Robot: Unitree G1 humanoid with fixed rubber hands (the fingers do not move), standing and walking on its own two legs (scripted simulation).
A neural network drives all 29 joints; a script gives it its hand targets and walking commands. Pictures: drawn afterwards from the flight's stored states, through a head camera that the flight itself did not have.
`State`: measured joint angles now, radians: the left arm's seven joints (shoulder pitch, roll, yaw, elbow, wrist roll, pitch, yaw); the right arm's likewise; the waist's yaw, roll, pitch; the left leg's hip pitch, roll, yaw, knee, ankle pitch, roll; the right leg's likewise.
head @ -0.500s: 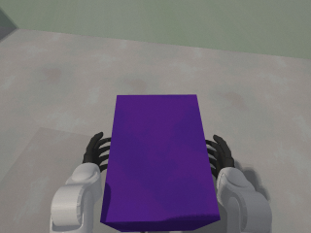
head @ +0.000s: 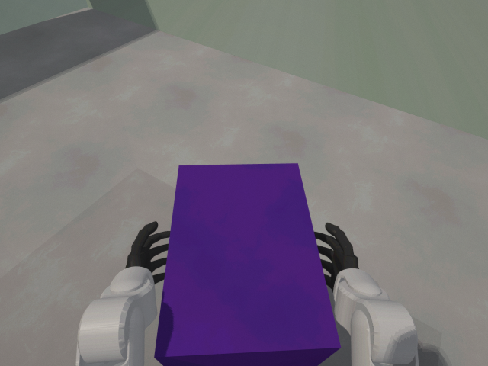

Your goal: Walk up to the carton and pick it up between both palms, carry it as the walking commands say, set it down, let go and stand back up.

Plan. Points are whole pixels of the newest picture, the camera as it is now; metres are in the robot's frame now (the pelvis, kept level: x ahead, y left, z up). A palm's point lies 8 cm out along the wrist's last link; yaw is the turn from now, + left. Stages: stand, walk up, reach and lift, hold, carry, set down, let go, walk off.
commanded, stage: carry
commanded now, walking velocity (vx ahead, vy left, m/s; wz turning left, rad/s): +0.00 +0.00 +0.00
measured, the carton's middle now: (241, 275) +0.27 +0.02 +0.00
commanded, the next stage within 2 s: none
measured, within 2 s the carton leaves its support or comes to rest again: neither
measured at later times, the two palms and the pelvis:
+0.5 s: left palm (133, 325) +0.16 +0.14 +0.10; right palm (377, 336) +0.16 -0.15 +0.10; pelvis -0.08 -0.01 +0.01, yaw +1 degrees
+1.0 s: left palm out of the picture +0.11 +0.21 +0.10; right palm (320, 342) +0.15 -0.08 +0.09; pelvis -0.11 +0.02 +0.01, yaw +9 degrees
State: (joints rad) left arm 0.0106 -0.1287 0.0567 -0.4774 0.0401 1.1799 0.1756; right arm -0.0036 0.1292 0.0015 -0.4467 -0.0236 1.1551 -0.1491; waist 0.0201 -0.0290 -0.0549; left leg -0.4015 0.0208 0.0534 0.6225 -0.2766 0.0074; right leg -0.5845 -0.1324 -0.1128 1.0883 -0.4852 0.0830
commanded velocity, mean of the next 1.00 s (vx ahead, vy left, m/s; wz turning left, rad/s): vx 0.00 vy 0.05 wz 0.14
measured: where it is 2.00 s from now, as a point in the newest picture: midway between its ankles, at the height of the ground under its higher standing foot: outside the picture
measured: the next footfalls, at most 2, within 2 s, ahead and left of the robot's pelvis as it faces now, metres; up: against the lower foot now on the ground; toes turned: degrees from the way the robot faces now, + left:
right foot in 0.18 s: -0.01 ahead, -0.13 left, +0.00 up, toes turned -6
left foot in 0.42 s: -0.03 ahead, +0.14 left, +0.00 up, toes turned -12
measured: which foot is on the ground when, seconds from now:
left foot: down 0.00-0.18, up 0.20-0.40, down 0.42-1.00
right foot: up 0.00-0.16, down 0.18-0.74, up 0.76-1.00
